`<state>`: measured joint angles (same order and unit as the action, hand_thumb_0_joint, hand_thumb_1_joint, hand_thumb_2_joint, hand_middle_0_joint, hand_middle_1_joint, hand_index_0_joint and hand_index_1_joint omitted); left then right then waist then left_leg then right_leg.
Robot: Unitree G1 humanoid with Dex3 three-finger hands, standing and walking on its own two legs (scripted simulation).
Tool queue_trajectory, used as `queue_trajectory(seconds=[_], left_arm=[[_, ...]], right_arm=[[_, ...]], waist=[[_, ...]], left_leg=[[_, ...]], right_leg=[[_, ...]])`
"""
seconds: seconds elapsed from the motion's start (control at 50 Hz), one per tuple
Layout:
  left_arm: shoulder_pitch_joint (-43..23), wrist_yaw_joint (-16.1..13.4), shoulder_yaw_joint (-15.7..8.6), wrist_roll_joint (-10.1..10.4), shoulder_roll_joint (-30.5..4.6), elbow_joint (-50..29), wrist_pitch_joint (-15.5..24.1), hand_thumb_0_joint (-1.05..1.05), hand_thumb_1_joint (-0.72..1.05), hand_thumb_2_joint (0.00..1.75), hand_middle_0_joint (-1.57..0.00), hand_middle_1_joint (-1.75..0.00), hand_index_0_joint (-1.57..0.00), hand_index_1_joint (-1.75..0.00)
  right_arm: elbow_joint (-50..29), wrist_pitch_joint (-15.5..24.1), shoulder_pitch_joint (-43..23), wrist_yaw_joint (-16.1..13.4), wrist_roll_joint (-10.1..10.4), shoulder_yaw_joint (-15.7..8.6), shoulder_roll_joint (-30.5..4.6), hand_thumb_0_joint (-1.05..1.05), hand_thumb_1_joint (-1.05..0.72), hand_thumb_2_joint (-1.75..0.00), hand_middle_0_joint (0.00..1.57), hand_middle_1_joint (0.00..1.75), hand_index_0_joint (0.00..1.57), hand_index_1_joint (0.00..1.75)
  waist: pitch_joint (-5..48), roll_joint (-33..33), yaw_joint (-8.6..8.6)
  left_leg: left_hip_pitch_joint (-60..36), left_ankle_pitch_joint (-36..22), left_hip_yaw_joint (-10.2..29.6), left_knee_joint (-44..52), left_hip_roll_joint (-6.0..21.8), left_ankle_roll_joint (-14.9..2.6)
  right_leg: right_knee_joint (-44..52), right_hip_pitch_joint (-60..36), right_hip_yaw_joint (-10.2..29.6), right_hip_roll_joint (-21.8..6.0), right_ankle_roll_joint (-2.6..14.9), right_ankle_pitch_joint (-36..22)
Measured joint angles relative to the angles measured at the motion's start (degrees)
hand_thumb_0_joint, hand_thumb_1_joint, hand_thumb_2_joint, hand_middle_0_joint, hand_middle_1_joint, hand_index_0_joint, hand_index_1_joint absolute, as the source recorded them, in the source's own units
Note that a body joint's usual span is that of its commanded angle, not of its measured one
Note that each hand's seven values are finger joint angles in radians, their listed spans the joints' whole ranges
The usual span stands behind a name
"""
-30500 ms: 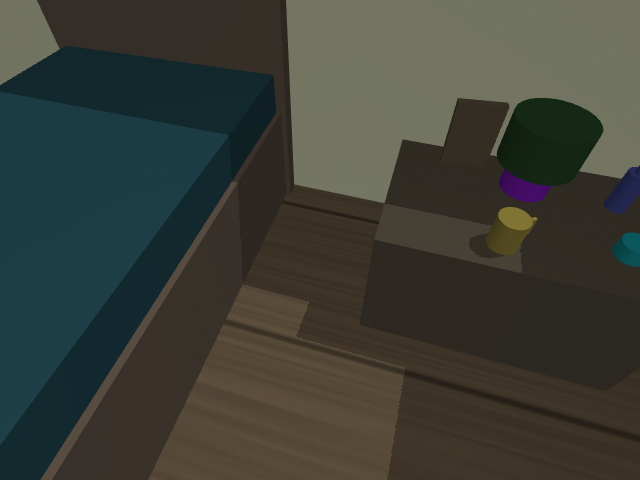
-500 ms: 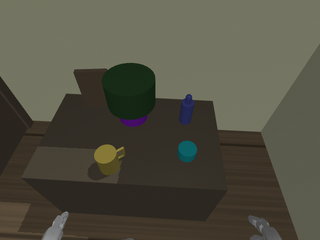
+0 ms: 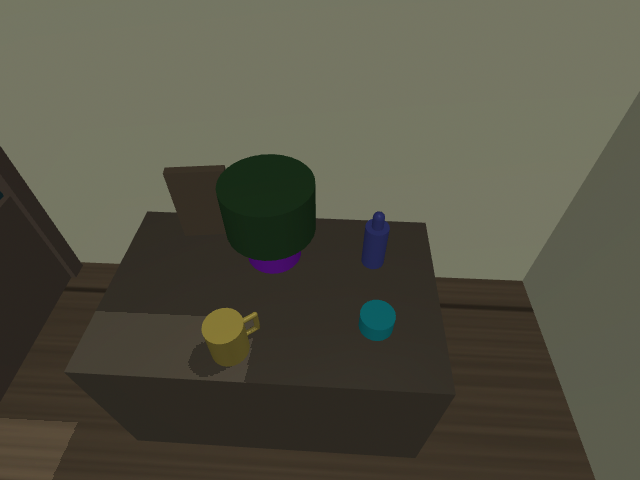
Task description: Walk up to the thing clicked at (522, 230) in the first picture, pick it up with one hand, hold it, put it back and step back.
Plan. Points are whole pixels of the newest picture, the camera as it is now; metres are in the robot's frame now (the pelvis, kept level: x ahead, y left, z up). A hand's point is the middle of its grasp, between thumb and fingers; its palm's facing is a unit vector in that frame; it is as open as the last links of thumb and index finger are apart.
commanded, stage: stand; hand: left
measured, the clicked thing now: (234, 333) +0.46 +0.19 -0.27
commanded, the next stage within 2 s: step back in 1.90 s
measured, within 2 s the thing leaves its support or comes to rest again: neither
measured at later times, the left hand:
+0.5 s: hand out of the picture +0.06 +0.24 -0.15, palm faces -0.02 -0.94 -0.34, open 7.4 cm
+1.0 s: hand out of the picture +0.08 +0.25 -0.15, palm faces -0.02 -0.94 -0.34, open 7.4 cm
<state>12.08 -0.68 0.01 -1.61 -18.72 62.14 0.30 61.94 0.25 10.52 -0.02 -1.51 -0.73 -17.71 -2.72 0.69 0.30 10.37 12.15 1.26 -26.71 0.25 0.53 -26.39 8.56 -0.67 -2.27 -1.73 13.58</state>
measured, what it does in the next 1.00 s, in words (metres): stands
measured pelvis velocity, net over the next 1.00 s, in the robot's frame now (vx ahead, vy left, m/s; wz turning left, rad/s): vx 0.02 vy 0.00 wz -0.01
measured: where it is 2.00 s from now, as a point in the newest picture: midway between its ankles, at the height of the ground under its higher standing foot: outside the picture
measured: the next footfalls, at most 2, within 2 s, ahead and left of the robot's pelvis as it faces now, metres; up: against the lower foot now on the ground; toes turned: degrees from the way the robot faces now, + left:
none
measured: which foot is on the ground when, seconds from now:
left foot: down 0.00-1.00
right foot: down 0.00-1.00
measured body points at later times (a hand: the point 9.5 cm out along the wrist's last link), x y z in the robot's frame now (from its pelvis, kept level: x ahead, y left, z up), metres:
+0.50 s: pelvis +0.00 +0.00 +0.01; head +0.00 -0.01 +0.46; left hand +0.06 +0.29 -0.13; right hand +0.06 -0.30 -0.13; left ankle +0.03 +0.13 -0.74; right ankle +0.01 -0.14 -0.74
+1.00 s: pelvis +0.02 +0.00 +0.01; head +0.02 -0.01 +0.46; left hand +0.08 +0.29 -0.13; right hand +0.08 -0.30 -0.13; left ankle +0.03 +0.13 -0.74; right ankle +0.01 -0.14 -0.74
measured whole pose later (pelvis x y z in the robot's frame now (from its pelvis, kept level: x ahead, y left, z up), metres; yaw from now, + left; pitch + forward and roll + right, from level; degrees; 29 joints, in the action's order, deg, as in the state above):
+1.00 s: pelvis +0.02 +0.00 +0.01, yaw -1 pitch -4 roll +0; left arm 6.8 -0.1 -0.8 -0.9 -19.1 66.6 0.4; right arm 65.9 0.7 6.7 -0.1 -0.9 -0.1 -19.5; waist -3.4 0.4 0.1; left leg 6.0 9.5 0.6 -19.0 0.7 0.9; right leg -19.0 4.7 -0.1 -1.8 -1.6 10.8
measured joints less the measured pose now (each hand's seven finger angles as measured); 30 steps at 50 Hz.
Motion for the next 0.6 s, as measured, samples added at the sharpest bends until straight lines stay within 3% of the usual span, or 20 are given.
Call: queue_trajectory(seconds=[0.6], left_arm=[[-4.8, 0.3, -0.4, 0.5, 0.1, 4.9, 0.3, 0.0, 0.9, 0.9, -0.21, -0.3, -0.2, -0.3]], right_arm=[[4.0, 0.2, -3.0, -0.1, 0.5, 0.5, -1.4, 0.01, -0.9, -0.9, 0.2, 0.3, 0.2, 0.3]], waist=[[-0.9, -0.2, -0.17]], left_leg=[[-3.6, -2.7, -0.4, 6.5, 0.5, 0.4]], right_leg=[[6.2, -3.2, 0.3, 0.5, 0.18, -2.8]])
